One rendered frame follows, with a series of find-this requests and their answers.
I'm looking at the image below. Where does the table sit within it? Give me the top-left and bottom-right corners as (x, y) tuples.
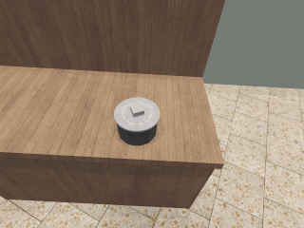
(0, 0), (225, 209)

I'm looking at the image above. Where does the pot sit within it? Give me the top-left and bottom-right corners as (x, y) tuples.
(117, 125), (157, 146)

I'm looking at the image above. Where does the lid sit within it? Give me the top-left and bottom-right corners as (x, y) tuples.
(114, 97), (161, 133)

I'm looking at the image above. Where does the knob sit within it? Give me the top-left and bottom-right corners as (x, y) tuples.
(130, 104), (144, 117)

